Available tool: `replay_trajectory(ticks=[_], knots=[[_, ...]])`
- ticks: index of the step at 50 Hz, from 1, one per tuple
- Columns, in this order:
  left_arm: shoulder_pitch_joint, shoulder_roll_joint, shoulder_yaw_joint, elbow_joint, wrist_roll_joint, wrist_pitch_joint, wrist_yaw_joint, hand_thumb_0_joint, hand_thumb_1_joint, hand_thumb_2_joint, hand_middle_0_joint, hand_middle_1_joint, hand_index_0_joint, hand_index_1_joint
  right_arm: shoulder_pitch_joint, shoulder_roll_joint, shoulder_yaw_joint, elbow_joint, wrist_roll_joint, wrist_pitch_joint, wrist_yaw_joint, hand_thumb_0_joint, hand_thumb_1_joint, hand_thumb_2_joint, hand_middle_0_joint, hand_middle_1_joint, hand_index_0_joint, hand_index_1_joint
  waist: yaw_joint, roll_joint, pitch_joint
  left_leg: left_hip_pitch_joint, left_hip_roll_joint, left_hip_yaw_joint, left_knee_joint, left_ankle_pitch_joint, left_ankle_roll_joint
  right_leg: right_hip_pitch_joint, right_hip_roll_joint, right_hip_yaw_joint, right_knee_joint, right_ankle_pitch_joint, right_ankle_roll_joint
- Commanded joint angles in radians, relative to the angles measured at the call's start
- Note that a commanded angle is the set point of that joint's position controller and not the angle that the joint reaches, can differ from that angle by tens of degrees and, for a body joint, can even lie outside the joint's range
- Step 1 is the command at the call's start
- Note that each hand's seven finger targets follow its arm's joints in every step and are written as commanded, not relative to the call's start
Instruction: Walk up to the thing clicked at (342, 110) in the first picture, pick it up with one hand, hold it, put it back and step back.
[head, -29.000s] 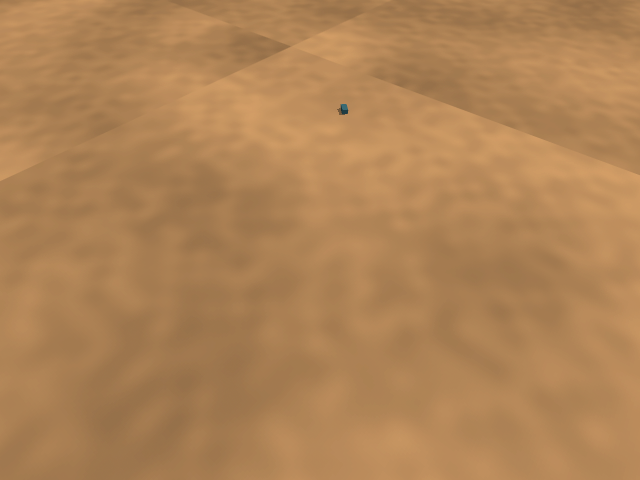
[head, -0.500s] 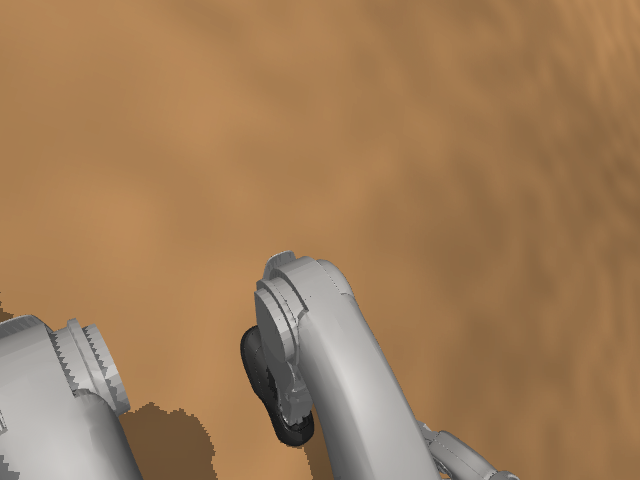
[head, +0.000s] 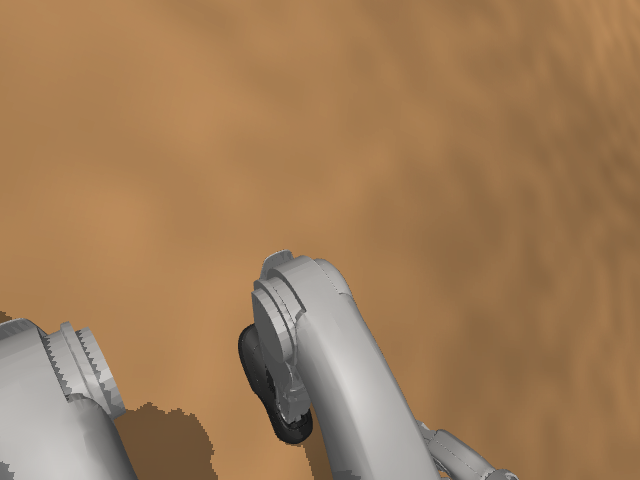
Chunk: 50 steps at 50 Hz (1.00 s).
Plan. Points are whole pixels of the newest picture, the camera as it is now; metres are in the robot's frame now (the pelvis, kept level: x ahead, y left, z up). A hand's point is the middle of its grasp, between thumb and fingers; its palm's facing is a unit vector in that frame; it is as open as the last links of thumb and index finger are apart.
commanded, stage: settle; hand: left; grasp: from above
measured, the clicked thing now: out of the picture +0.44 +0.32 -0.30
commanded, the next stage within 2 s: lift in 1.08 s
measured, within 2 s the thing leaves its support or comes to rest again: leaves its support in 0.42 s
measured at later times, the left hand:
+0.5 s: hand out of the picture +0.42 +0.33 -0.24, palm faces -0.36 -0.21 -0.91, open 6.0 cm
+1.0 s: hand out of the picture +0.42 +0.34 -0.15, palm faces -0.37 -0.19 -0.91, open 6.0 cm
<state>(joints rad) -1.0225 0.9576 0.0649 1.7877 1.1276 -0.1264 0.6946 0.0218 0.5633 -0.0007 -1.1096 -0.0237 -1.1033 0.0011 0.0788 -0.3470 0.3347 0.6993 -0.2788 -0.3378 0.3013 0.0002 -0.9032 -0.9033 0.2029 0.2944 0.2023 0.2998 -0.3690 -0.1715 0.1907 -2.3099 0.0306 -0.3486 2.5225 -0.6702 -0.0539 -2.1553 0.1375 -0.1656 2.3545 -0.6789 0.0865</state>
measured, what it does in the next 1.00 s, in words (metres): stands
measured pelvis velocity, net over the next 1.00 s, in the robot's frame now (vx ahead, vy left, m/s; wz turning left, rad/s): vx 0.00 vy -0.01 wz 0.09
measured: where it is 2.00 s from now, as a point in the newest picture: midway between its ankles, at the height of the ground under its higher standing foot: (202, 443)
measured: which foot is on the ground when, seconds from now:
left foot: down 0.00-1.00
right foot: down 0.00-1.00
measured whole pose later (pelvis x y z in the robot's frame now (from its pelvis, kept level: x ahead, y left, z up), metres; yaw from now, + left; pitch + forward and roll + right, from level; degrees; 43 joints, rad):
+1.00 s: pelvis +0.00 -0.01 +0.01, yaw +5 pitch +30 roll -10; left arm -0.91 0.68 0.05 1.42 1.09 -0.03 0.41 0.07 0.58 0.00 -1.26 -0.01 -1.15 0.00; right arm 0.16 -0.32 0.12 0.74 -0.14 -0.17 0.25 0.00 -0.92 -0.91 0.20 0.29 0.20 0.30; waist -0.23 -0.01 -0.03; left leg -2.33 0.03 -0.23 2.43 -0.64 -0.04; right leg -2.21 0.10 -0.08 2.35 -0.69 0.06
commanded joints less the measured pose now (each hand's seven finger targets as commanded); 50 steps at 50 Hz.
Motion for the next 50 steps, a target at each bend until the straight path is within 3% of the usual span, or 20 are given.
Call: replay_trajectory(ticks=[1,7,10,13,15,19,21,24,26,29,34,36,37,38,40,43,44,46,47,50], knots=[[-0.207,0.125,-0.009,-0.091,-0.009,-0.012,0.039,0.000,1.047,0.000,-1.350,-0.041,-1.381,-0.010,0.167,-0.333,-0.093,0.010,0.001,0.003,-0.016,0.000,-0.896,-0.901,0.199,0.300,0.199,0.300,-0.079,0.505,-0.579,0.470,0.051,0.153,-0.249,0.117,0.040,0.313,0.024,-0.140,-0.229,0.231,-0.090],[-0.199,0.145,0.008,-0.090,-0.009,-0.010,0.040,0.000,1.047,0.018,-1.407,-0.079,-1.443,-0.044,0.161,-0.329,-0.093,0.013,0.012,0.003,-0.020,0.000,-0.916,-0.904,0.199,0.300,0.199,0.300,-0.065,0.517,-0.563,0.466,0.053,0.155,-0.252,0.123,0.037,0.301,0.021,-0.140,-0.220,0.235,-0.092],[-0.206,0.128,-0.010,-0.104,-0.012,-0.005,0.026,0.000,1.047,0.073,-1.453,-0.096,-1.484,-0.068,0.165,-0.324,-0.089,0.004,0.008,-0.002,-0.013,0.000,-0.916,-0.905,0.199,0.300,0.199,0.300,-0.075,0.513,-0.566,0.480,0.051,0.157,-0.241,0.142,0.038,0.304,0.018,-0.145,-0.214,0.259,-0.088],[-0.195,0.151,0.012,-0.110,-0.017,-0.002,0.017,0.000,1.047,0.089,-1.473,-0.094,-1.502,-0.069,0.180,-0.326,-0.093,0.012,0.011,0.005,-0.017,0.000,-0.916,-0.905,0.199,0.300,0.199,0.300,-0.060,0.525,-0.601,0.483,0.051,0.161,-0.247,0.154,0.040,0.329,0.021,-0.140,-0.222,0.267,-0.089],[-0.219,0.145,-0.001,-0.138,-0.016,-0.001,0.006,0.000,1.047,0.076,-1.477,-0.100,-1.510,-0.069,0.178,-0.316,-0.096,0.015,0.016,0.003,-0.013,0.000,-0.915,-0.905,0.199,0.300,0.199,0.300,-0.056,0.547,-0.588,0.482,0.050,0.158,-0.250,0.143,0.038,0.301,0.012,-0.143,-0.209,0.251,-0.091],[-0.205,0.161,0.034,-0.211,-0.014,0.005,0.007,0.000,1.047,0.077,-1.493,-0.098,-1.526,-0.068,0.180,-0.314,-0.119,0.025,0.022,0.018,-0.021,0.000,-0.915,-0.905,0.199,0.300,0.199,0.300,-0.015,0.607,-0.665,0.521,0.050,0.160,-0.279,0.144,0.031,0.307,0.015,-0.142,-0.208,0.250,-0.100],[-0.249,0.137,0.013,-0.253,-0.004,0.014,0.003,0.000,1.047,0.099,-1.511,-0.094,-1.538,-0.069,0.191,-0.300,-0.128,0.035,0.022,0.018,-0.013,0.000,-0.916,-0.905,0.199,0.300,0.199,0.300,-0.034,0.635,-0.676,0.543,0.051,0.165,-0.269,0.161,0.028,0.294,0.009,-0.139,-0.193,0.273,-0.101],[-0.204,0.135,0.051,-0.306,-0.015,0.038,-0.003,0.000,1.047,0.108,-1.507,-0.090,-1.533,-0.066,0.207,-0.306,-0.169,0.046,0.039,0.028,-0.011,0.000,-0.913,-0.904,0.199,0.300,0.199,0.300,0.000,0.657,-0.733,0.558,0.049,0.176,-0.281,0.191,0.029,0.307,0.010,-0.123,-0.202,0.290,-0.108],[-0.212,0.100,0.050,-0.393,-0.022,0.051,-0.010,0.000,1.047,0.078,-1.492,-0.072,-1.521,-0.045,0.183,-0.300,-0.191,0.016,0.052,0.031,-0.007,0.000,-0.909,-0.903,0.199,0.300,0.199,0.300,0.028,0.667,-0.777,0.571,0.046,0.177,-0.299,0.183,0.030,0.275,0.006,-0.123,-0.207,0.275,-0.112],[-0.187,0.062,0.041,-0.377,-0.025,0.085,-0.038,0.000,1.047,0.005,-1.464,-0.012,-1.488,0.000,0.192,-0.289,-0.219,0.030,0.072,0.048,-0.006,0.000,-0.912,-0.905,0.199,0.300,0.199,0.300,0.040,0.651,-0.746,0.528,0.039,0.184,-0.324,0.124,0.033,0.219,-0.001,-0.109,-0.211,0.216,-0.117],[-0.153,-0.024,0.013,-0.383,-0.054,0.131,-0.107,0.000,1.047,0.023,-1.426,-0.025,-1.451,-0.003,0.229,-0.264,-0.253,0.033,0.100,0.076,-0.009,0.000,-0.908,-0.903,0.199,0.300,0.199,0.300,0.065,0.546,-0.767,0.462,0.029,0.205,-0.313,0.133,0.055,0.219,0.004,-0.076,-0.242,0.210,-0.114],[-0.167,-0.055,-0.011,-0.375,-0.064,0.137,-0.143,0.000,1.047,0.006,-1.393,-0.026,-1.418,-0.003,0.242,-0.257,-0.262,0.035,0.111,0.087,-0.011,0.000,-0.909,-0.903,0.199,0.300,0.199,0.300,0.051,0.493,-0.750,0.420,0.025,0.211,-0.310,0.120,0.065,0.227,0.005,-0.059,-0.255,0.193,-0.114],[-0.173,-0.058,-0.023,-0.389,-0.072,0.134,-0.162,0.000,1.029,0.009,-1.388,-0.017,-1.408,0.000,0.235,-0.252,-0.265,0.026,0.117,0.091,-0.015,0.000,-0.911,-0.905,0.199,0.300,0.199,0.300,0.055,0.472,-0.731,0.394,0.024,0.214,-0.313,0.099,0.069,0.235,0.006,-0.041,-0.266,0.160,-0.114],[-0.171,-0.047,-0.002,-0.413,-0.078,0.132,-0.175,0.000,1.011,0.025,-1.370,-0.025,-1.390,-0.007,0.260,-0.252,-0.273,0.037,0.121,0.097,-0.018,0.000,-0.908,-0.903,0.199,0.300,0.199,0.300,0.072,0.458,-0.770,0.406,0.020,0.219,-0.312,0.117,0.070,0.251,0.001,-0.045,-0.264,0.174,-0.112],[-0.198,-0.057,-0.012,-0.440,-0.086,0.118,-0.203,0.000,0.987,0.039,-1.361,-0.037,-1.378,-0.023,0.259,-0.238,-0.277,0.030,0.128,0.109,-0.026,0.000,-0.911,-0.905,0.199,0.300,0.199,0.300,0.080,0.454,-0.799,0.407,0.018,0.221,-0.316,0.114,0.068,0.269,0.001,-0.030,-0.263,0.152,-0.115],[-0.230,-0.048,-0.014,-0.502,-0.063,0.103,-0.231,0.000,0.971,0.036,-1.362,-0.025,-1.373,-0.016,0.250,-0.237,-0.287,0.018,0.138,0.127,-0.042,0.000,-0.911,-0.906,0.199,0.300,0.199,0.300,0.092,0.462,-0.814,0.448,0.013,0.220,-0.329,0.092,0.065,0.224,-0.009,-0.035,-0.263,0.126,-0.122],[-0.214,-0.065,-0.022,-0.462,-0.054,0.100,-0.237,0.000,0.982,0.053,-1.366,-0.042,-1.378,-0.033,0.254,-0.224,-0.290,0.029,0.140,0.139,-0.048,0.000,-0.911,-0.905,0.199,0.300,0.199,0.300,0.090,0.457,-0.809,0.432,0.013,0.227,-0.329,0.081,0.065,0.231,-0.005,-0.022,-0.264,0.107,-0.124],[-0.224,-0.042,0.000,-0.528,-0.045,0.091,-0.239,0.000,0.998,0.067,-1.372,-0.058,-1.387,-0.047,0.238,-0.222,-0.298,0.015,0.148,0.153,-0.061,0.000,-0.909,-0.905,0.199,0.300,0.199,0.300,0.125,0.481,-0.849,0.468,0.006,0.236,-0.343,0.096,0.061,0.225,-0.013,-0.022,-0.261,0.120,-0.127],[-0.219,-0.067,-0.008,-0.516,-0.040,0.092,-0.243,0.000,1.009,0.077,-1.377,-0.062,-1.393,-0.049,0.250,-0.220,-0.298,0.018,0.146,0.160,-0.065,0.000,-0.907,-0.904,0.199,0.300,0.199,0.300,0.115,0.482,-0.847,0.470,0.003,0.242,-0.343,0.107,0.062,0.223,-0.017,-0.025,-0.263,0.141,-0.124],[-0.235,-0.045,0.006,-0.558,-0.023,0.092,-0.252,0.000,1.011,0.091,-1.377,-0.066,-1.392,-0.055,0.257,-0.213,-0.310,0.018,0.149,0.185,-0.082,0.000,-0.906,-0.903,0.199,0.300,0.199,0.300,0.126,0.475,-0.878,0.486,0.000,0.256,-0.348,0.123,0.064,0.236,-0.020,-0.013,-0.277,0.150,-0.126]])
